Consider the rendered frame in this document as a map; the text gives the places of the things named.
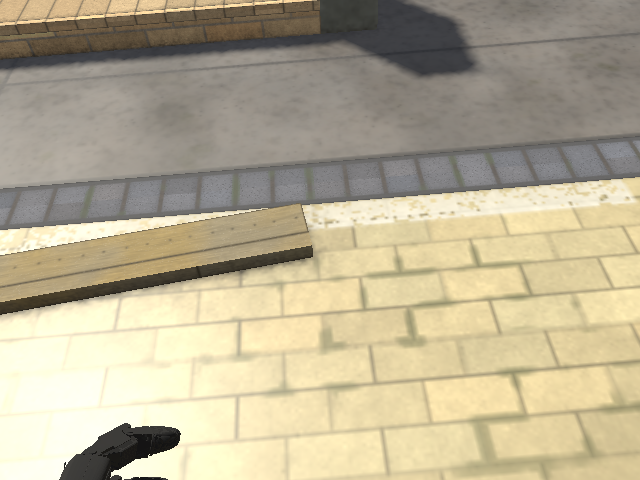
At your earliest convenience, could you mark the robot left hand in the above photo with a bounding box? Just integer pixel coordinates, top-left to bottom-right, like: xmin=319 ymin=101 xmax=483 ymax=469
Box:
xmin=59 ymin=423 xmax=181 ymax=480

